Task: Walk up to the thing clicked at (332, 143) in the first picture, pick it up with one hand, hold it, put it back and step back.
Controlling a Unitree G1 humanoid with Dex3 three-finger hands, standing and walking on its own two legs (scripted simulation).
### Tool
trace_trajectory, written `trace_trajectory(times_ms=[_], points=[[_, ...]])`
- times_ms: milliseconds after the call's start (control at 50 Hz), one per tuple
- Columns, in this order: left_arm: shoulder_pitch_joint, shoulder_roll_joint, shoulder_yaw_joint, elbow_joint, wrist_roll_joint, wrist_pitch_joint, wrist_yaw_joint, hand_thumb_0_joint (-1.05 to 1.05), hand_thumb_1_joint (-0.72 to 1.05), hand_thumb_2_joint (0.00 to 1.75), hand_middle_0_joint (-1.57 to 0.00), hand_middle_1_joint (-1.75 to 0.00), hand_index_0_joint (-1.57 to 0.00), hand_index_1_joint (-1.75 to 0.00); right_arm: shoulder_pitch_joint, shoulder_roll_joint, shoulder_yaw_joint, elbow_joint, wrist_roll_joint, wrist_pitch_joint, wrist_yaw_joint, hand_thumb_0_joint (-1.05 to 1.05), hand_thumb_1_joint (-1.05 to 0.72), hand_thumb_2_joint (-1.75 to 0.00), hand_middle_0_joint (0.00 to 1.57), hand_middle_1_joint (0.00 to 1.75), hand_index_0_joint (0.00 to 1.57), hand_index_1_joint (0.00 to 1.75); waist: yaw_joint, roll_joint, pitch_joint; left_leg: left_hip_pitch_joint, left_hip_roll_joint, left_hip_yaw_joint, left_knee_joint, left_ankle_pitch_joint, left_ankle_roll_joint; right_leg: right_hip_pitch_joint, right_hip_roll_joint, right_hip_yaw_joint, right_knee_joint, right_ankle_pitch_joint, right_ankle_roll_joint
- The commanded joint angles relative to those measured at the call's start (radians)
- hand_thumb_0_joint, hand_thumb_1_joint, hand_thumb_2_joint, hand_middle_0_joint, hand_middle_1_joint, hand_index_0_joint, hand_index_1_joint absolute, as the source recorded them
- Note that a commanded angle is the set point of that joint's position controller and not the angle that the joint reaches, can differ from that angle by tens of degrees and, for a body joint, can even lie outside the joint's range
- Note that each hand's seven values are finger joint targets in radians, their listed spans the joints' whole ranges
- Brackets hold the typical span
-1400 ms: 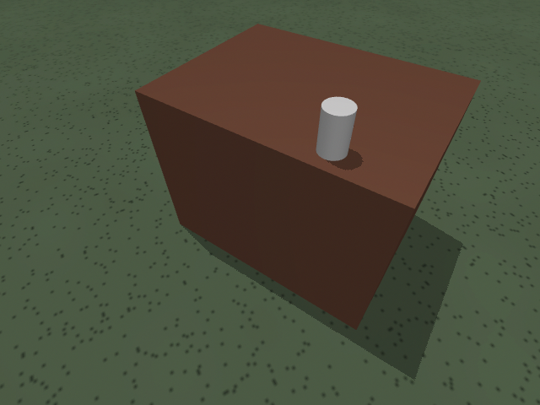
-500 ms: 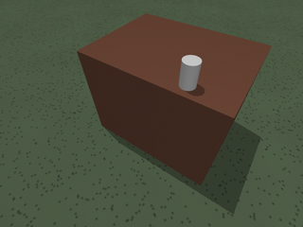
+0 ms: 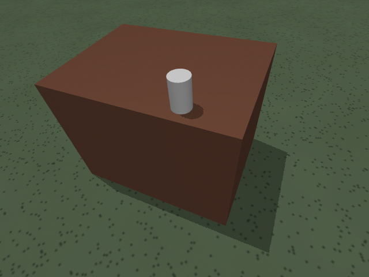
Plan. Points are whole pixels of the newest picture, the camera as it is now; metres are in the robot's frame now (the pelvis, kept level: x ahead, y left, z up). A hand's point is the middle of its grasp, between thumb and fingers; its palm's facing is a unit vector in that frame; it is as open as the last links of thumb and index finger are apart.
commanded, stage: walk up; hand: left
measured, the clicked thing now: (180, 92) +0.71 +0.07 +0.00
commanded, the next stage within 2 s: none
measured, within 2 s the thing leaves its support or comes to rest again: neither
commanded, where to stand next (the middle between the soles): +0.27 +0.02 m, yaw -22 degrees
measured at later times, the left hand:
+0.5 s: hand (81, 249) +0.23 +0.31 -0.14, palm faces -0.19 -0.87 -0.45, open 7.4 cm
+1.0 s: hand (119, 181) +0.45 +0.26 -0.16, palm faces -0.38 -0.83 -0.41, open 7.4 cm
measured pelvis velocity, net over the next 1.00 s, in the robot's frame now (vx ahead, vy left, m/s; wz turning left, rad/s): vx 0.25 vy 0.05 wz -0.35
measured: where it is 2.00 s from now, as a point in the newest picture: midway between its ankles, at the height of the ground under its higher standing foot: outside the picture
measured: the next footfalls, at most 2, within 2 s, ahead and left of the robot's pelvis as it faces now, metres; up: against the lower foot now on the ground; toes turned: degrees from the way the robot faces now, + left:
right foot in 0.02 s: +0.14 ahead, -0.14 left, +0.00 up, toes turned -4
left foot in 0.52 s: +0.34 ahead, +0.16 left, +0.00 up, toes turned -9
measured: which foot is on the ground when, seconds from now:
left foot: down 0.00-0.04, up 0.06-0.50, down 0.52-0.98, up 1.00-1.00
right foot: up 0.00-0.00, down 0.02-0.54, up 0.56-0.92, down 0.94-1.00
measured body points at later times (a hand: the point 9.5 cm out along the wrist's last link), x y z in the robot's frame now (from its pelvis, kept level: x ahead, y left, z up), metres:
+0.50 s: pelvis +0.17 +0.02 -0.01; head +0.20 +0.01 +0.44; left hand +0.24 +0.35 -0.11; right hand +0.20 -0.32 -0.12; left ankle +0.30 +0.16 -0.72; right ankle +0.10 -0.13 -0.73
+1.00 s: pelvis +0.25 +0.05 -0.03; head +0.30 +0.03 +0.42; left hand +0.47 +0.31 -0.13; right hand +0.21 -0.28 -0.14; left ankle +0.30 +0.17 -0.72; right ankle +0.25 -0.06 -0.73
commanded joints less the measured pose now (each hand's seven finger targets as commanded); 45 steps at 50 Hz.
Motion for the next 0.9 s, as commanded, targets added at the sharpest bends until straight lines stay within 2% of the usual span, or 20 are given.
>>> trace_trajectory(times_ms=[0, 20, 40, 60, 120, 160, 200, 340, 380, 420, 460, 480, 500, 520, 540, 560, 620, 640, 780, 880], points=[[0.277, 0.251, 0.088, -0.005, 0.001, -0.045, 0.043, 0.00, 0.90, 0.90, -0.20, -0.30, -0.20, -0.30, -0.135, -0.118, -0.014, -0.168, 0.003, -0.014, -0.005, 0.00, -0.90, -0.90, 0.20, 0.30, 0.20, 0.30, 0.158, -0.251, -0.108, -0.491, -0.016, 0.022, 0.449, -0.171, 0.112, 0.516, 0.065, 0.048, -0.150, -0.076, -0.040], [0.309, 0.322, 0.109, -0.027, 0.004, -0.052, 0.063, 0.00, 0.90, 0.90, -0.20, -0.30, -0.20, -0.30, -0.106, -0.061, 0.013, -0.188, 0.012, -0.005, 0.005, 0.00, -0.90, -0.90, 0.20, 0.30, 0.20, 0.30, 0.168, -0.407, -0.056, -0.648, -0.110, -0.046, 0.671, -0.268, 0.067, 0.467, -0.119, 0.451, -0.358, -0.402, -0.091], [0.217, 0.347, 0.097, -0.076, -0.005, -0.059, 0.061, 0.00, 0.90, 0.90, -0.20, -0.30, -0.20, -0.30, -0.069, -0.137, -0.006, -0.188, 0.024, 0.007, 0.003, 0.00, -0.90, -0.90, 0.20, 0.30, 0.20, 0.30, 0.100, -0.276, -0.033, -0.624, -0.095, -0.165, 0.727, -0.219, 0.042, 0.319, -0.267, 0.807, -0.542, -0.611, -0.193], [0.148, 0.365, 0.094, -0.105, -0.013, -0.060, 0.061, 0.00, 0.90, 0.90, -0.20, -0.30, -0.20, -0.30, -0.076, -0.197, -0.025, -0.181, 0.017, 0.006, -0.001, 0.00, -0.90, -0.90, 0.20, 0.30, 0.20, 0.30, 0.069, -0.196, 0.048, -0.583, -0.048, -0.218, 0.722, -0.209, 0.043, 0.189, -0.294, 0.863, -0.549, -0.667, -0.242], [0.052, 0.279, 0.068, -0.138, -0.029, -0.078, 0.079, 0.00, 0.90, 0.90, -0.20, -0.30, -0.20, -0.30, 0.013, -0.194, -0.018, -0.125, 0.043, 0.014, 0.004, 0.00, -0.90, -0.90, 0.20, 0.30, 0.20, 0.30, 0.008, -0.116, 0.049, -0.546, 0.028, -0.245, 0.681, -0.010, 0.057, 0.161, -0.176, 0.556, -0.477, -0.410, -0.167], [0.074, 0.260, 0.061, -0.135, -0.032, -0.092, 0.088, 0.00, 0.90, 0.90, -0.20, -0.30, -0.20, -0.30, 0.065, -0.182, -0.019, -0.123, 0.030, 0.025, 0.010, 0.00, -0.90, -0.90, 0.20, 0.30, 0.20, 0.30, 0.000, -0.097, 0.024, -0.486, 0.035, -0.238, 0.622, 0.060, 0.050, 0.128, -0.129, 0.450, -0.435, -0.266, -0.148], [0.096, 0.250, 0.056, -0.153, -0.032, -0.102, 0.093, 0.00, 0.90, 0.90, -0.20, -0.30, -0.20, -0.30, 0.055, -0.184, -0.025, -0.151, 0.013, 0.031, 0.018, 0.00, -0.90, -0.90, 0.20, 0.30, 0.20, 0.30, 0.008, -0.070, 0.019, -0.496, 0.029, -0.223, 0.573, 0.093, 0.035, 0.115, -0.107, 0.399, -0.417, -0.232, -0.160], [0.199, 0.286, 0.070, -0.182, -0.021, -0.121, 0.114, 0.00, 0.90, 0.90, -0.20, -0.30, -0.20, -0.30, -0.077, -0.185, -0.040, -0.268, -0.019, 0.020, 0.040, 0.00, -0.90, -0.90, 0.20, 0.30, 0.20, 0.30, 0.059, -0.060, 0.049, -0.616, 0.051, -0.236, 0.403, 0.107, 0.008, 0.161, -0.131, 0.412, -0.348, -0.188, -0.202], [0.193, 0.285, 0.065, -0.188, -0.017, -0.122, 0.118, 0.00, 0.90, 0.90, -0.20, -0.30, -0.20, -0.30, -0.077, -0.169, -0.040, -0.274, -0.015, 0.011, 0.036, 0.00, -0.90, -0.90, 0.20, 0.30, 0.20, 0.30, 0.056, -0.101, 0.038, -0.587, 0.038, -0.224, 0.349, 0.103, 0.017, 0.169, -0.121, 0.385, -0.275, -0.028, -0.199], [0.169, 0.276, 0.050, -0.206, -0.015, -0.116, 0.122, 0.00, 0.90, 0.90, -0.20, -0.30, -0.20, -0.30, -0.063, -0.159, -0.039, -0.272, -0.002, 0.000, 0.027, 0.00, -0.90, -0.90, 0.20, 0.30, 0.20, 0.30, 0.043, -0.143, 0.008, -0.483, 0.005, -0.185, 0.287, 0.100, 0.031, 0.142, -0.094, 0.317, -0.181, 0.257, -0.179], [0.105, 0.262, 0.037, -0.225, -0.020, -0.105, 0.125, 0.00, 0.90, 0.90, -0.20, -0.30, -0.20, -0.30, 0.016, -0.151, -0.042, -0.246, 0.011, -0.012, 0.015, 0.00, -0.90, -0.90, 0.20, 0.30, 0.20, 0.30, -0.015, -0.164, -0.043, -0.300, -0.030, -0.137, 0.157, 0.180, 0.056, 0.079, -0.059, 0.239, -0.064, 0.438, -0.138], [0.110, 0.231, 0.023, -0.231, -0.021, -0.097, 0.129, 0.00, 0.90, 0.90, -0.20, -0.30, -0.20, -0.30, 0.078, -0.164, -0.049, -0.224, 0.011, -0.021, 0.007, 0.00, -0.90, -0.90, 0.20, 0.30, 0.20, 0.30, -0.042, -0.100, -0.082, -0.175, -0.068, -0.109, 0.061, 0.266, 0.064, 0.058, -0.002, 0.184, 0.071, 0.433, -0.097], [0.119, 0.166, 0.003, -0.244, -0.025, -0.095, 0.132, 0.00, 0.90, 0.90, -0.20, -0.30, -0.20, -0.30, 0.180, -0.219, -0.068, -0.202, 0.004, -0.030, -0.004, 0.00, -0.90, -0.90, 0.20, 0.30, 0.20, 0.30, -0.099, 0.055, -0.152, -0.056, 0.007, -0.219, -0.012, 0.296, 0.093, 0.009, 0.060, 0.127, 0.301, 0.345, -0.053], [0.185, 0.080, -0.026, -0.254, -0.036, -0.091, 0.134, 0.00, 0.90, 0.90, -0.20, -0.30, -0.20, -0.30, 0.201, -0.296, -0.085, -0.211, -0.001, -0.037, -0.015, 0.00, -0.90, -0.90, 0.20, 0.30, 0.20, 0.30, -0.079, 0.290, -0.191, 0.094, 0.242, -0.546, -0.035, 0.434, 0.158, -0.208, 0.191, 0.103, 0.491, -0.142, -0.003], [0.251, 0.148, -0.014, -0.224, -0.037, -0.077, 0.148, 0.00, 0.90, 0.90, -0.20, -0.30, -0.20, -0.30, 0.156, -0.318, -0.086, -0.233, 0.029, -0.029, -0.016, 0.00, -0.90, -0.90, 0.20, 0.30, 0.20, 0.30, -0.043, 0.227, -0.209, 0.054, 0.364, -0.702, -0.093, 0.376, 0.265, -0.227, 0.176, 0.100, 0.593, -0.291, -0.006], [0.223, 0.192, -0.013, -0.194, -0.031, -0.068, 0.155, 0.00, 0.90, 0.90, -0.20, -0.30, -0.20, -0.30, 0.107, -0.314, -0.088, -0.231, 0.047, -0.024, -0.014, 0.00, -0.90, -0.90, 0.20, 0.30, 0.20, 0.30, -0.033, 0.210, -0.171, -0.032, 0.387, -0.743, -0.098, 0.277, 0.333, -0.220, 0.116, 0.126, 0.641, -0.281, -0.015], [0.159, 0.198, 0.005, -0.177, -0.043, -0.067, 0.132, 0.00, 0.90, 0.90, -0.20, -0.30, -0.20, -0.30, 0.069, -0.221, -0.045, -0.242, 0.040, -0.029, -0.032, 0.00, -0.90, -0.90, 0.20, 0.30, 0.20, 0.30, -0.021, 0.126, -0.067, -0.139, 0.197, -0.370, -0.032, 0.550, 0.217, -0.187, 0.074, 0.141, 0.572, -0.168, -0.024], [0.155, 0.174, 0.002, -0.179, -0.049, -0.062, 0.121, 0.00, 0.90, 0.90, -0.20, -0.30, -0.20, -0.30, 0.084, -0.225, -0.039, -0.231, 0.043, -0.037, -0.035, 0.00, -0.90, -0.90, 0.20, 0.30, 0.20, 0.30, -0.015, 0.148, -0.074, -0.144, 0.182, -0.319, -0.007, 0.640, 0.210, -0.168, 0.080, 0.127, 0.541, -0.141, -0.024], [0.029, 0.163, 0.008, -0.226, -0.028, -0.031, 0.104, 0.00, 0.90, 0.90, -0.20, -0.30, -0.20, -0.30, 0.092, -0.243, -0.030, -0.255, 0.044, -0.039, -0.053, 0.00, -0.90, -0.90, 0.20, 0.30, 0.20, 0.30, -0.023, 0.135, -0.093, -0.140, 0.256, -0.259, 0.076, 0.860, 0.263, -0.090, 0.078, 0.062, 0.268, -0.107, -0.004], [0.045, 0.160, 0.026, -0.226, -0.015, -0.011, 0.092, 0.00, 0.90, 0.90, -0.20, -0.30, -0.20, -0.30, 0.020, -0.240, -0.025, -0.280, 0.053, -0.012, -0.059, 0.00, -0.90, -0.90, 0.20, 0.30, 0.20, 0.30, 0.023, 0.130, -0.144, -0.277, 0.228, -0.226, 0.184, 0.636, 0.203, 0.106, 0.105, 0.004, 0.079, 0.004, -0.038]])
